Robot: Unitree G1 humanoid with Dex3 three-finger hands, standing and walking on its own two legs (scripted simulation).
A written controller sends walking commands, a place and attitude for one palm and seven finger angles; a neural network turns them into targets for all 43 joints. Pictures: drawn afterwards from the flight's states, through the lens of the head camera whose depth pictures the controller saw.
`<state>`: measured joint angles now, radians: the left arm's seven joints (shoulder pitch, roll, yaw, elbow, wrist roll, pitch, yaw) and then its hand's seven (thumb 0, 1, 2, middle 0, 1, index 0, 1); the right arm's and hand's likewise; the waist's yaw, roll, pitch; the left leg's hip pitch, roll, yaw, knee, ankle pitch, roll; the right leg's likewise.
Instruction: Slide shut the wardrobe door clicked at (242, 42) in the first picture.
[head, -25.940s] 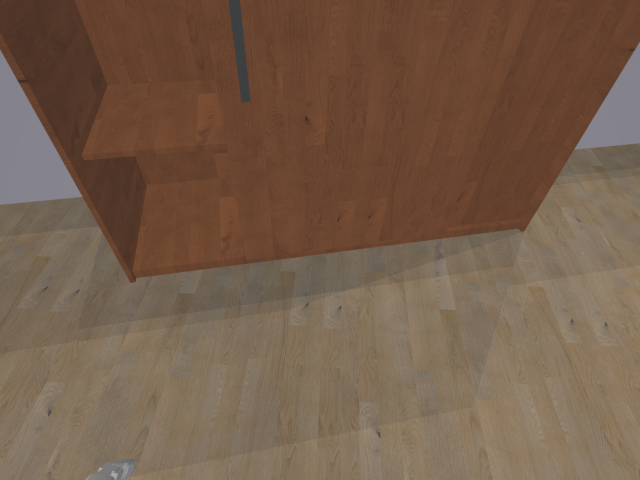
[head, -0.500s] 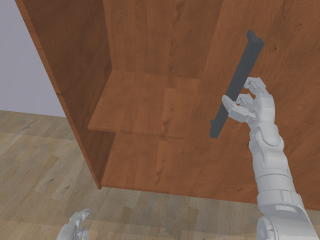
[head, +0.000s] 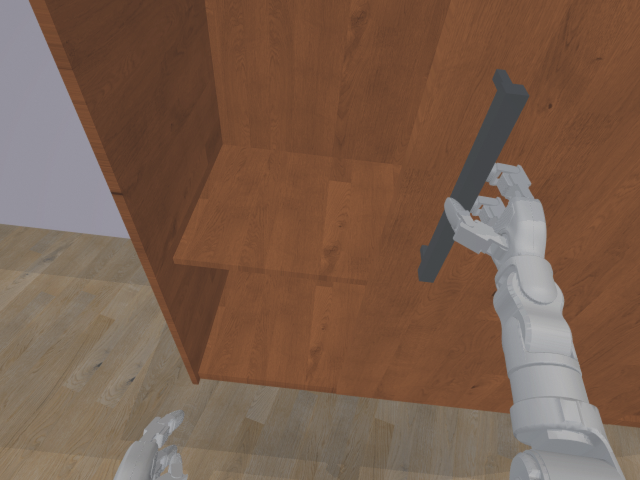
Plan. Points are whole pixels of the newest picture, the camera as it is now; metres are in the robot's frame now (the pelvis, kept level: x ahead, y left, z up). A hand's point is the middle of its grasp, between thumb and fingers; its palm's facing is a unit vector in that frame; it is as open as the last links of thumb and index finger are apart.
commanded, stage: grip the handle and tug to test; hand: right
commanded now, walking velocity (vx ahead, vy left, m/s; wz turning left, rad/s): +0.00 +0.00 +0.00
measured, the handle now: (457, 193) +0.47 -0.14 +0.14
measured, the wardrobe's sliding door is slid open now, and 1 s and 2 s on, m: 0.43 0.43 0.42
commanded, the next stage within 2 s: tug the door sideways, standing still in 0.30 s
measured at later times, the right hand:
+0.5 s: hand (467, 226) +0.39 -0.14 +0.15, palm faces +0.05 +1.00 +0.00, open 7.4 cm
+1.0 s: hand (461, 226) +0.39 -0.13 +0.15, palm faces +0.11 +0.99 -0.03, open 7.5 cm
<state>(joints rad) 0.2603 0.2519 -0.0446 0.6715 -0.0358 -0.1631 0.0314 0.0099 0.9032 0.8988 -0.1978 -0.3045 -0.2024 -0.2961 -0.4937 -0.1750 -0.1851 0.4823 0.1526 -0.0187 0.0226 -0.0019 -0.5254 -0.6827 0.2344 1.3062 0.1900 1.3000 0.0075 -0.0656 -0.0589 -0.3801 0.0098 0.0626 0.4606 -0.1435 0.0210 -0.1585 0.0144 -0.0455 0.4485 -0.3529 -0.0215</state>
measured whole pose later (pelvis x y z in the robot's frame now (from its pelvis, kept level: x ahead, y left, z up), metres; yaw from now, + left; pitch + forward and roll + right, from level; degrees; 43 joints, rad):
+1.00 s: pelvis +0.00 -0.02 +0.00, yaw -4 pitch +3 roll +1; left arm 0.27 0.22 -0.05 0.72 -0.03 -0.16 0.01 0.01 0.90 0.90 -0.20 -0.30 -0.20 -0.30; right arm -0.53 -0.07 0.01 0.44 0.13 0.03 -0.13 0.00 -0.65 -0.89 0.13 1.20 0.07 1.22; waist -0.04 -0.07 -0.06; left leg -0.38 0.06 0.11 0.50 -0.18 -0.01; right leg -0.18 0.06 0.01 0.50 -0.38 -0.04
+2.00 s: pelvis +0.03 +0.07 -0.01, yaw -7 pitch -2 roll -1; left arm 0.08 0.22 0.04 0.61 -0.02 -0.05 0.01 0.01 0.91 0.90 -0.20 -0.30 -0.20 -0.30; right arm -0.45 -0.16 -0.01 0.10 0.03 -0.06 -0.16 -0.07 -0.69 -0.96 0.09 1.28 0.01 1.04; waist -0.10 -0.05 0.25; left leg -0.40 -0.01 0.05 0.85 -0.37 0.02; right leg -0.16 -0.06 -0.01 0.56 -0.35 0.06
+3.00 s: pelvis +0.08 +0.26 -0.01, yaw -4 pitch -3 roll +2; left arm 0.04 0.20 0.03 0.57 -0.02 -0.05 0.01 0.01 0.90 0.90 -0.20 -0.30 -0.20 -0.30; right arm -0.16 -0.18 -0.19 -0.22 0.03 -0.02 -0.22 -0.07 -0.75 -0.98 0.09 1.19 0.00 0.98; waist -0.08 -0.05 0.28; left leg -0.41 -0.01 0.05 0.93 -0.34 -0.03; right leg -0.21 -0.20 -0.06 0.59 -0.26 0.07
